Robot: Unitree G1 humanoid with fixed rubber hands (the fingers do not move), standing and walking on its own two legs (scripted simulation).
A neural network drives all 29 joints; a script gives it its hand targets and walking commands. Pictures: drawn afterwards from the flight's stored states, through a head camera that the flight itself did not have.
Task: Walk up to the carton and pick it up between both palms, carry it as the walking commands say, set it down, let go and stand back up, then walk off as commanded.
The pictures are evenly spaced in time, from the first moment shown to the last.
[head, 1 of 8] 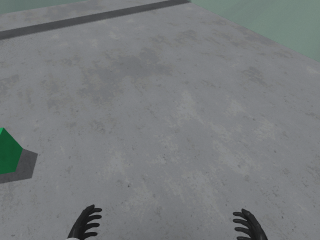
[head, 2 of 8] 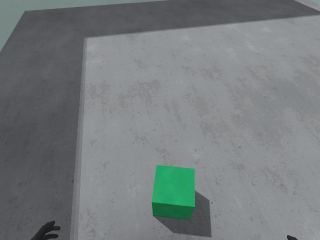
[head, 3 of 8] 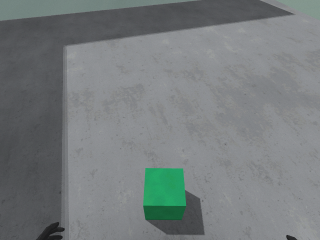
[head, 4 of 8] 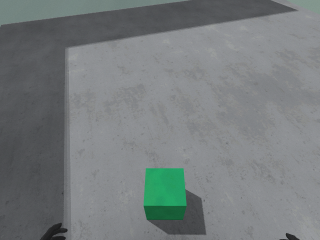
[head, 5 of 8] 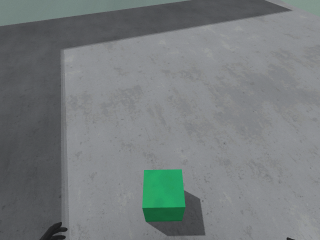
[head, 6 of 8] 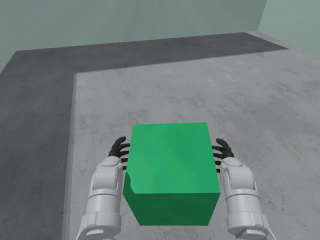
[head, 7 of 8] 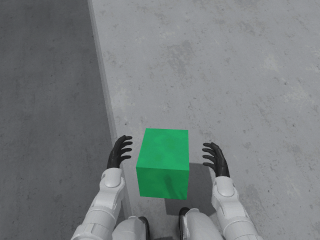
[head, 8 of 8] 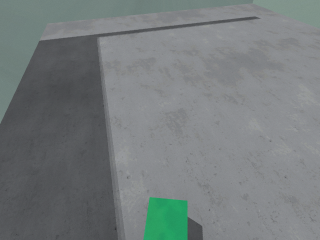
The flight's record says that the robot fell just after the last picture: no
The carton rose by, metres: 0.68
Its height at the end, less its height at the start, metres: -0.03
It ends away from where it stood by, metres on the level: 1.11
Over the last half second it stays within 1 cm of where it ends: yes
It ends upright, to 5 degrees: no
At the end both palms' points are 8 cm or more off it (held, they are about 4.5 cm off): yes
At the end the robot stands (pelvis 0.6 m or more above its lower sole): yes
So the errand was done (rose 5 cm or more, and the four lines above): no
